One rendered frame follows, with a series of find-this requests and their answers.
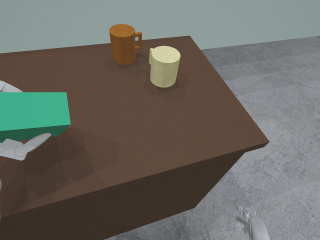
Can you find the right robot hand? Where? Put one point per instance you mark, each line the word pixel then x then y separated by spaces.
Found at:
pixel 255 229

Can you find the table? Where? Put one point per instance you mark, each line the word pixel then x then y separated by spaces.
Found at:
pixel 134 153

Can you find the left robot hand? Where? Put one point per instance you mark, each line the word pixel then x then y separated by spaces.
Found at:
pixel 15 149

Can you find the sponge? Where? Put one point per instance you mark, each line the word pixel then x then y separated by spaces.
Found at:
pixel 25 115

